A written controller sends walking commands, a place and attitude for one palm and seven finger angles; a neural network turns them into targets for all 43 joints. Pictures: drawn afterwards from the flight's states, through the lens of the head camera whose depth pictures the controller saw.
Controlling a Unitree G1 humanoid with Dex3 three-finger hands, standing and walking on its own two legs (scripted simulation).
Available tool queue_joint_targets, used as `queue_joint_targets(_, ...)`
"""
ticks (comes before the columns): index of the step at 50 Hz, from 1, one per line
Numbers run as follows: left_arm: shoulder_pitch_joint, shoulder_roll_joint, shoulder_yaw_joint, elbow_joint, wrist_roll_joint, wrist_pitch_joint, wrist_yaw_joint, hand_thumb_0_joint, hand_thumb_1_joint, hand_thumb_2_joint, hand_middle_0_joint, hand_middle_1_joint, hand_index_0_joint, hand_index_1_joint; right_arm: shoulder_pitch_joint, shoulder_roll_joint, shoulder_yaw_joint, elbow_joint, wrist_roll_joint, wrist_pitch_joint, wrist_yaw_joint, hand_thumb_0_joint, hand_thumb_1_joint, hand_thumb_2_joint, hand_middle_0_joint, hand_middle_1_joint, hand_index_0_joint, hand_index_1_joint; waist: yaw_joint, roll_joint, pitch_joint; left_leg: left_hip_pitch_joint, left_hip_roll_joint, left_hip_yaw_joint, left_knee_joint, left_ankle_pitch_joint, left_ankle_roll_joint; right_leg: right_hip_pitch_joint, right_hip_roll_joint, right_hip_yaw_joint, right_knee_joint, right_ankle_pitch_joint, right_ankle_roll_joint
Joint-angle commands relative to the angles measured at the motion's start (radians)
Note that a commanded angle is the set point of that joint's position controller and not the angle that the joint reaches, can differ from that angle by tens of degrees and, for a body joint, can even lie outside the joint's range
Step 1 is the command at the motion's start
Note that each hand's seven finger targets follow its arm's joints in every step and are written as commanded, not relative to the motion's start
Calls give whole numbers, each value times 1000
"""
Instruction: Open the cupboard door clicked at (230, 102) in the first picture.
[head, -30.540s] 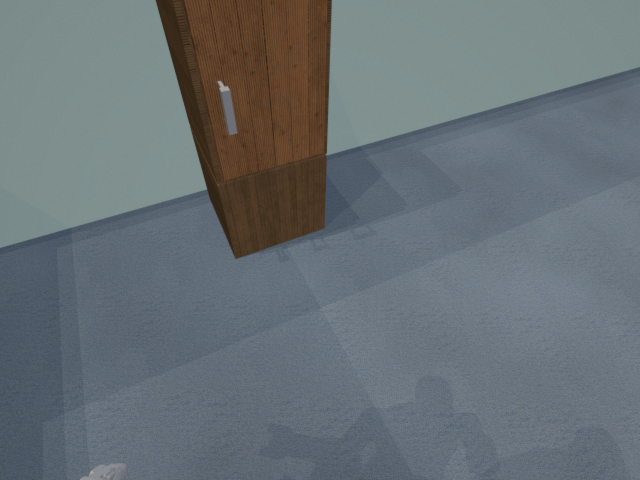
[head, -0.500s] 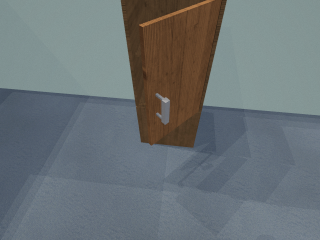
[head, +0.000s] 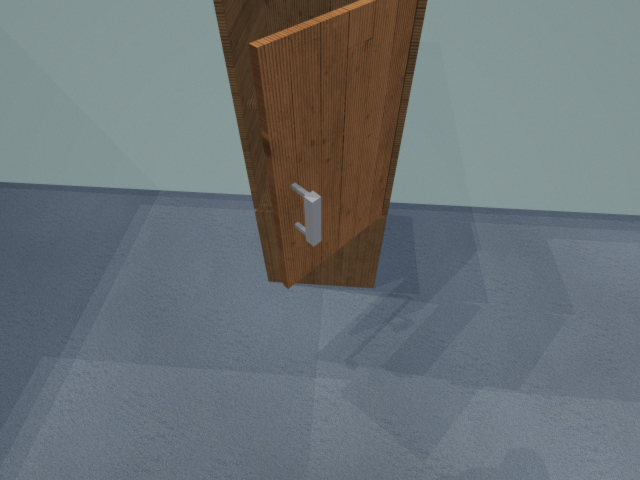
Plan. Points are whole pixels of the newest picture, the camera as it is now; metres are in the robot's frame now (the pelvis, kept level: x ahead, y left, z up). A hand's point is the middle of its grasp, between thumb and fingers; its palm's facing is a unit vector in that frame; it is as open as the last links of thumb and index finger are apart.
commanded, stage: walk to a spot facing it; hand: left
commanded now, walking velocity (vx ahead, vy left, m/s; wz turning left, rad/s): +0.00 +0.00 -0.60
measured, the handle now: (305, 214) +0.60 +0.07 -0.09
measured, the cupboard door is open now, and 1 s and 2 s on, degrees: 49 49 49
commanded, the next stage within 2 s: none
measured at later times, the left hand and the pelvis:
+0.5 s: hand out of the picture +0.07 +0.16 -0.15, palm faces -0.17 -0.94 -0.30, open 7.4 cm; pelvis -0.01 -0.04 +0.00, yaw -15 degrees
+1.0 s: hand (232, 438) +0.20 +0.15 -0.17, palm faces -0.46 -0.85 -0.25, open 7.4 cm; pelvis +0.02 +0.00 +0.00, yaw -31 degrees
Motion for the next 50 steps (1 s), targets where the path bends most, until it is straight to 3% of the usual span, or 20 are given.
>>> queue_joint_targets(1, 19, 144, 48, -92, 9, 2, -2, 0, 900, 900, -200, -300, -200, -300, 83, -132, -38, -58, -4, -3, -18, 0, -900, -900, 200, 300, 200, 300, -16, -2, -27, 39, 122, -63, -16, 99, 37, -118, -126, 144, 10, 236, -16)
queue_joint_targets(6, 12, 109, 54, -148, 14, 14, -19, 0, 900, 900, -200, -300, -200, -300, 84, -187, -63, -107, -9, -11, -20, 0, -900, -900, 200, 300, 200, 300, -4, 142, -47, 19, 289, -195, -127, 54, 138, -202, -29, 71, 265, -57, 17)
queue_joint_targets(9, 24, 90, 58, -168, 14, 19, -29, 0, 900, 900, -200, -300, -200, -300, 49, -198, -70, -139, -13, -16, -18, 0, -900, -900, 200, 300, 200, 300, 19, 143, -72, -11, 338, -159, -99, 158, 168, -167, -50, 40, 326, -195, 24)
queue_joint_targets(11, 104, 115, 68, -150, 16, 8, -28, 0, 900, 900, -200, -300, -200, -300, -1, -184, -70, -162, -6, -11, -16, 0, -900, -900, 200, 300, 200, 300, 67, 17, -73, -97, 226, -31, 106, 141, 80, -32, -74, 93, 61, 84, 14)
queue_joint_targets(12, 122, 214, 85, -148, 29, -4, -14, 0, 900, 900, -200, -300, -200, -300, -5, -121, -66, -191, 7, -4, -12, 0, -900, -900, 200, 300, 200, 300, 62, -284, -73, -261, 64, 95, 326, -145, -9, 48, -277, 400, -100, 276, -42)
queue_joint_targets(13, 144, 245, 92, -145, 18, -5, -3, 0, 900, 900, -200, -300, -200, -300, -51, -119, -64, -212, 5, 10, -8, 0, -900, -900, 200, 300, 200, 300, 92, -337, -55, -325, -14, 28, 548, -378, -26, 6, -375, 533, -156, 399, -97)
queue_joint_targets(14, 117, 224, 91, -154, 15, -1, 6, 0, 900, 900, -200, -300, -200, -300, -62, -124, -70, -200, 5, 20, -9, 0, -900, -900, 200, 300, 200, 300, 70, -256, -22, -361, 3, -77, 652, -342, -18, -13, -340, 529, -148, 368, -118)
queue_joint_targets(15, 59, 202, 86, -169, 13, -1, 9, 0, 900, 900, -200, -300, -200, -300, -56, -118, -69, -197, 6, 19, -6, 0, -900, -900, 200, 300, 200, 300, 36, -180, 4, -389, 20, -100, 693, -278, -22, -13, -310, 488, -114, 367, -145)
queue_joint_targets(17, 45, 178, 78, -186, 10, -12, 12, 0, 900, 900, -200, -300, -200, -300, -52, -98, -64, -198, 4, 15, 1, 0, -900, -900, 200, 300, 200, 300, 22, -99, -57, -378, 19, -99, 690, -202, -37, 40, -257, 426, -76, 452, -144)
queue_joint_targets(23, 110, 180, 85, -186, 11, -15, 17, 0, 900, 900, -200, -300, -200, -300, -94, -101, -61, -229, 10, 18, -7, 0, -900, -900, 200, 300, 200, 300, 43, -125, -114, -388, 0, -108, 613, -175, -53, 150, -217, 438, -55, 577, -89)
queue_joint_targets(31, 118, 202, 93, -219, 19, -11, 10, 0, 900, 900, -200, -300, -200, -300, -165, -99, -58, -287, 17, 7, -6, 0, -900, -900, 200, 300, 200, 300, 53, -134, -108, -345, -32, -121, 486, -197, -44, 112, -198, 536, -44, 564, -139)
queue_joint_targets(35, 78, 214, 97, -242, 22, -9, 11, 0, 900, 900, -200, -300, -200, -300, -134, -93, -54, -302, 25, -9, -6, 0, -900, -900, 200, 300, 200, 300, 32, -144, -133, -224, -47, -126, 302, -190, -32, 53, -184, 562, -4, 601, -141)
queue_joint_targets(38, 11, 196, 89, -260, 14, -6, 6, 0, 900, 900, -200, -300, -200, -300, -6, -117, -59, -271, 25, -20, -11, 0, -900, -900, 200, 300, 200, 300, -33, -94, -153, 97, -13, -150, -12, -3, -19, -171, -99, 497, 69, 386, -47)
queue_joint_targets(39, 25, 156, 80, -281, 4, -4, -2, 0, 900, 900, -200, -300, -200, -300, 28, -196, -69, -272, 11, -30, -17, 0, -900, -900, 200, 300, 200, 300, -39, 99, -152, 246, 173, -346, -114, -5, 53, -377, 19, 390, 169, 86, 4)
queue_joint_targets(40, 17, 130, 70, -305, 1, -11, -16, 0, 900, 900, -200, -300, -200, -300, 59, -266, -80, -284, -4, -31, -18, 0, -900, -900, 200, 300, 200, 300, -36, 290, -138, 251, 417, -565, -185, 122, 182, -482, 82, 187, 408, -342, 63)
queue_joint_targets(41, 0, 163, 77, -327, 14, -17, -28, 0, 900, 900, -200, -300, -200, -300, 48, -270, -76, -304, -10, -25, -22, 0, -900, -900, 200, 300, 200, 300, -28, 156, -93, 102, 475, -561, -171, 137, 250, -459, 15, 120, 582, -354, 90)
queue_joint_targets(42, -30, 157, 80, -305, 29, -11, -33, 0, 900, 900, -200, -300, -200, -300, 52, -237, -64, -294, -22, -31, -18, 0, -900, -900, 200, 300, 200, 300, -25, 117, -76, 64, 395, -502, -150, 280, 229, -456, 14, 112, 687, -305, 96)
queue_joint_targets(43, -17, 153, 79, -298, 25, -7, -36, 0, 900, 900, -200, -300, -200, -300, 32, -215, -51, -297, -19, -31, -18, 0, -900, -900, 200, 300, 200, 300, -3, 207, -83, 43, 348, -392, -107, 387, 201, -462, -15, 108, 733, -277, 99)
queue_joint_targets(46, -48, 122, 61, -308, 11, 5, -56, 0, 900, 900, -200, -300, -200, -300, 9, -206, -51, -301, -19, -30, -14, 0, -900, -900, 200, 300, 200, 300, 5, 197, -117, 63, 249, -155, -46, 501, 148, -385, -50, 33, 602, -221, 101)
queue_joint_targets(50, -75, 113, 49, -310, 9, 6, -65, 0, 900, 900, -200, -300, -200, -300, 55, -243, -65, -281, -16, -21, -5, 0, -900, -900, 200, 300, 200, 300, -16, 200, -104, 15, 253, -93, -3, 432, 118, -219, -21, -49, 348, -159, 81)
